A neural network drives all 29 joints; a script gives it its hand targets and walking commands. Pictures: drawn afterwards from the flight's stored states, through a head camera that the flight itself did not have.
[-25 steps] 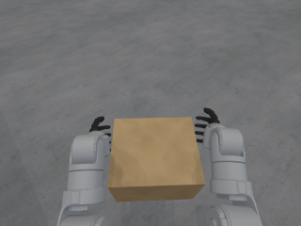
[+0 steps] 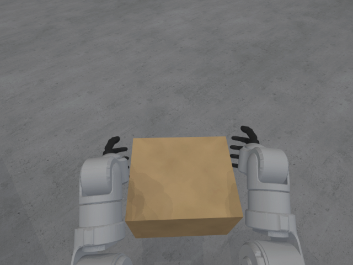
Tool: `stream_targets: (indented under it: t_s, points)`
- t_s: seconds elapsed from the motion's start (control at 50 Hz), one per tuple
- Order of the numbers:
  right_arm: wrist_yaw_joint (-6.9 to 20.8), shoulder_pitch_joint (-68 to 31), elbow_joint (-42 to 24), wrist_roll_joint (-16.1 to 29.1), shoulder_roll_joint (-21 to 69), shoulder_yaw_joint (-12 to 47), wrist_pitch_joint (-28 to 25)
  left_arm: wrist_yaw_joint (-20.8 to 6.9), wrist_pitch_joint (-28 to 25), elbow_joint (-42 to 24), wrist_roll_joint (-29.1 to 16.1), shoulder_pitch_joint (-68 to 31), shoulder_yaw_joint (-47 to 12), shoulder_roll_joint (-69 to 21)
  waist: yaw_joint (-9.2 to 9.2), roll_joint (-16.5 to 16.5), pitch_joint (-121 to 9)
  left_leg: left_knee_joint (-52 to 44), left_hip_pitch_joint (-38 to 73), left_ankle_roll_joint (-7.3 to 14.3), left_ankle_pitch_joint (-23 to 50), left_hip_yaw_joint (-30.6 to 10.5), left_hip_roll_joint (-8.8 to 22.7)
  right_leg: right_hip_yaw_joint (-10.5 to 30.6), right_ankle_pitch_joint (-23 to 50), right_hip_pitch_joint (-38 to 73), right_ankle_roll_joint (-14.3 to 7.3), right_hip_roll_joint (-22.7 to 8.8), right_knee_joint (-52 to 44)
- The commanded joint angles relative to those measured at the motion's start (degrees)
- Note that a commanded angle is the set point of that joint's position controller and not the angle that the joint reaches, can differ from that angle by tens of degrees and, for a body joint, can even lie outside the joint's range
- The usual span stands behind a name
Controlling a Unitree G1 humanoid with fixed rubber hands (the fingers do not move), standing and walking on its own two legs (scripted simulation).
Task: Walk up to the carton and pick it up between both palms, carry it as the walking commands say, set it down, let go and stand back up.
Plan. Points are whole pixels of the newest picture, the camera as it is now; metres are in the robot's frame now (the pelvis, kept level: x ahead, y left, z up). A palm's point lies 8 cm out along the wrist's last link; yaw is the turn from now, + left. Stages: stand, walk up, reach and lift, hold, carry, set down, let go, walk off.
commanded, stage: carry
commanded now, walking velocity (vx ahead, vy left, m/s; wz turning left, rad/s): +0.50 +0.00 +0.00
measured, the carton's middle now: (180, 187) +0.32 -0.01 -0.01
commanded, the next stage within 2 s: none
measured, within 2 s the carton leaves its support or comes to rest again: neither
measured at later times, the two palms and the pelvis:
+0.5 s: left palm (130, 101) +0.55 +0.12 +0.08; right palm (232, 93) +0.56 -0.18 +0.07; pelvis +0.23 -0.02 -0.02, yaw +0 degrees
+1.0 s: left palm (146, 42) +0.87 +0.08 +0.09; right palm (221, 38) +0.90 -0.22 +0.07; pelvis +0.56 -0.08 +0.00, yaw +3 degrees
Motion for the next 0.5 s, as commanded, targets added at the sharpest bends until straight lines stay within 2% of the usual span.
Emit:
stream_targets:
  t_s: [0.0,0.02,0.04,0.06,0.08,0.1,0.12,0.14,0.16,0.18,0.2,0.22,0.24,0.26,0.3,0.32,0.34,0.36,0.38,0.4,0.42,0.44,0.46,0.48]
  points:
    - [26.6,-34.26,-5.26,28.1,62.25,35.94,2.45,-28.0,-1.85,-10.52,-25.68,-44.4,-31.86,-58.04,-1.03,6.8,-20.83,-14.14,37.36,13.36,26.38,-22.39,20.43,-2.19,-6.95,-21.67,2.21,-3.41,7.97]
    - [26.29,-34.58,-6.55,27.45,61.79,36.09,2.29,-28.22,-1.74,-8.07,-25.03,-41.58,-31.03,-58.55,-1.15,5.08,-20.91,-13.93,37.61,12.49,23.95,-20.03,19.27,-2.46,-6.49,-21.05,2.19,-3.19,3.54]
    - [25.89,-34.26,-6.67,26.71,61.53,35.91,2.07,-28.34,-1.78,-7.89,-25.49,-42.07,-31.56,-59.32,-1.24,5.25,-22.03,-12.4,37.18,11.3,22.51,-16.81,17.65,-3.3,-2.16,-17.93,2.37,-3.3,-1.55]
    - [25.71,-32.99,-6.72,26.12,61.32,36.11,1.75,-28.5,-2.0,-8.37,-25.66,-42.0,-32.05,-59.83,-0.85,5.74,-24.12,-10.35,33.8,9.09,19.69,-12.03,15.11,-4.06,4.69,-10.93,2.24,-3.57,-7.81]
    - [25.56,-32.93,-7.84,26.12,61.6,36.34,1.63,-28.63,-2.18,-8.96,-25.78,-41.09,-32.19,-60.22,-0.59,4.39,-25.28,-8.18,28.21,7.43,15.94,-8.78,13.07,-3.53,8.77,-2.35,1.61,-3.86,-12.22]
    - [25.46,-33.74,-8.87,25.99,61.34,36.47,1.09,-28.72,-2.7,-11.48,-26.97,-43.61,-33.3,-60.29,0.0,1.14,-27.98,-3.1,19.65,5.03,12.2,-4.48,9.42,-0.42,11.07,10.15,0.63,-5.58,-13.67]
    - [25.19,-38.65,-11.07,26.79,61.56,37.91,1.26,-28.94,-2.77,-7.75,-26.43,-40.69,-31.82,-61.12,1.32,-8.69,-29.38,6.39,6.0,1.56,10.45,1.44,4.21,8.52,23.59,24.93,-1.76,-10.57,-12.44]
    - [25.25,-36.99,-10.22,26.83,61.59,37.74,1.32,-28.61,-2.98,-7.08,-25.75,-38.42,-31.49,-60.55,2.17,-16.7,-27.64,13.6,-9.2,-0.65,0.37,5.57,0.34,17.46,43.21,36.79,-5.62,-16.89,-10.46]
    - [25.42,-36.0,-9.51,27.41,61.58,37.89,1.19,-28.45,-3.31,-8.24,-25.86,-38.47,-31.87,-60.4,2.79,-18.4,-25.79,15.9,-20.2,-0.68,-11.56,4.2,-1.91,21.5,55.75,44.59,-7.82,-19.84,-9.54]
    - [25.57,-34.99,-8.77,27.49,61.59,37.51,0.95,-28.18,-3.68,-11.18,-25.96,-40.56,-32.71,-59.65,2.95,-14.59,-24.52,18.15,-25.02,-0.3,-14.12,2.56,-2.74,21.98,59.33,47.35,-7.95,-20.79,-9.07]
    - [25.63,-35.93,-9.26,28.1,61.83,38.55,0.96,-28.2,-3.93,-11.58,-25.68,-41.15,-32.3,-59.24,3.04,-14.22,-22.03,18.33,-26.66,-0.36,-14.04,2.16,-2.7,20.91,56.78,46.01,-7.47,-20.88,-10.23]
    - [25.78,-36.65,-9.14,28.38,61.95,38.6,1.01,-28.13,-3.85,-11.36,-25.51,-41.02,-32.19,-58.72,3.12,-12.69,-19.9,16.99,-26.83,0.11,-13.45,1.96,-2.23,20.77,51.15,44.15,-7.51,-21.09,-12.39]
    - [25.5,-35.98,-7.75,28.16,62.29,38.69,1.26,-28.22,-3.61,-10.77,-25.52,-41.15,-31.8,-58.21,3.09,-14.19,-19.45,16.7,-25.66,-0.16,-11.21,1.97,-1.96,18.49,49.3,43.18,-6.69,-20.27,-13.59]
    - [25.58,-36.25,-9.11,28.33,62.42,38.88,1.24,-28.32,-3.56,-11.19,-25.98,-41.59,-32.14,-58.89,3.13,-14.34,-18.69,14.52,-24.36,0.11,-10.73,2.35,-2.14,17.19,47.35,42.26,-7.0,-19.7,-14.11]
    - [25.32,-38.43,-9.83,28.43,62.32,38.93,1.4,-28.26,-3.34,-11.52,-26.29,-42.72,-32.3,-58.72,3.11,-14.64,-16.87,12.3,-21.75,-0.19,-7.04,3.35,-2.79,15.27,48.0,40.15,-6.56,-18.98,-15.06]
    - [25.32,-36.21,-7.49,27.93,62.58,38.39,1.66,-28.32,-3.04,-9.91,-26.07,-41.24,-32.03,-58.46,3.14,-14.95,-15.77,10.4,-20.42,0.04,-5.56,3.86,-2.85,13.7,51.09,39.51,-6.04,-18.75,-14.88]
    - [25.33,-37.22,-7.83,27.91,62.82,38.47,1.7,-28.34,-2.93,-9.42,-25.6,-41.43,-31.77,-58.8,2.93,-15.0,-15.8,8.07,-16.99,0.49,-3.57,4.44,-3.67,11.85,54.88,37.17,-5.87,-18.26,-14.39]
    - [25.37,-34.78,-5.91,27.21,63.3,37.9,1.94,-28.5,-2.81,-9.07,-25.33,-40.91,-31.66,-58.76,2.74,-16.19,-14.42,5.58,-13.8,0.58,-1.76,6.19,-4.65,8.6,62.43,34.66,-4.92,-16.53,-12.76]
    - [25.39,-34.22,-5.63,27.16,63.08,37.77,1.92,-28.55,-2.64,-7.29,-24.85,-38.82,-31.23,-58.5,1.99,-16.45,-15.24,0.88,-6.13,1.61,0.0,6.64,-5.55,5.38,71.12,30.69,-3.45,-15.16,-9.75]
    - [25.5,-35.49,-6.02,27.51,63.61,37.77,1.6,-28.44,-3.05,-8.21,-24.8,-39.69,-30.97,-58.14,0.76,-14.79,-18.47,-4.9,5.75,2.98,5.64,8.5,-6.01,-0.06,79.5,25.36,-1.26,-13.5,-1.43]
    - [25.63,-33.06,-5.26,27.24,63.81,37.56,1.82,-28.24,-3.13,-7.46,-24.22,-38.37,-30.14,-57.56,-1.4,-13.1,-23.99,-7.59,24.74,6.07,9.62,2.42,-3.13,-2.62,77.07,11.93,2.15,-11.64,12.75]
    - [25.73,-31.15,-3.51,25.77,61.76,36.44,1.62,-28.45,-2.92,-8.99,-25.5,-40.84,-31.31,-56.82,-3.12,4.88,-31.73,-5.46,47.12,13.7,36.4,-18.23,10.69,-6.23,52.94,-10.0,7.18,-6.19,36.21]
    - [25.33,-29.81,-2.71,25.59,62.59,36.24,1.6,-28.6,-3.02,-8.28,-26.01,-39.03,-31.56,-58.38,-1.28,19.34,-29.6,-2.73,63.95,18.06,77.15,-29.12,20.56,-4.03,-7.54,-32.51,8.41,1.27,46.83]
    - [25.5,-27.57,-1.6,26.18,63.92,36.61,1.44,-28.49,-3.71,-7.57,-25.38,-37.28,-31.77,-58.07,-2.11,13.91,-24.71,-1.76,68.07,17.01,79.84,-24.95,20.15,-1.51,-12.3,-44.88,7.25,-0.09,52.39]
